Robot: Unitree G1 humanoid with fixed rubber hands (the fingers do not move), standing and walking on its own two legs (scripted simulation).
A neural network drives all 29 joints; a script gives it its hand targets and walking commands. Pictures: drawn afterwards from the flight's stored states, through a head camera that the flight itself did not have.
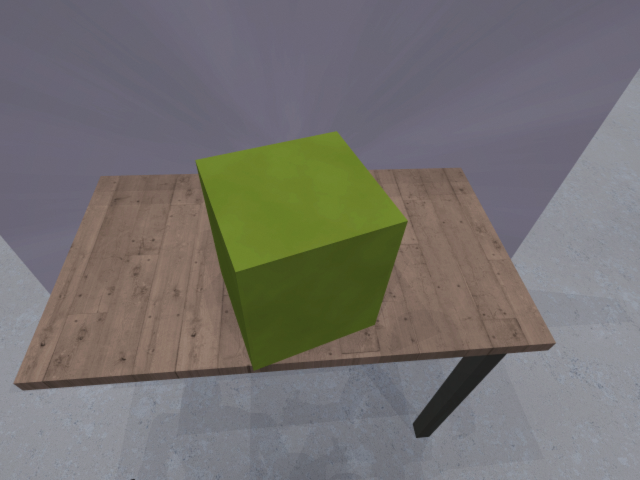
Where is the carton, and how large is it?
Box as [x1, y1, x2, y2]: [195, 131, 407, 370]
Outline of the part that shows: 336,131 195,160 221,272 254,370 374,324 407,220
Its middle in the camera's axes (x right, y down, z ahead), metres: -0.04 +0.02 +0.58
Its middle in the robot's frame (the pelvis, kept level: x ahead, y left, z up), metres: +0.43 +0.03 +0.02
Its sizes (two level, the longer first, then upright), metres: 0.210 0.200 0.250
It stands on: a table, 0.66 m high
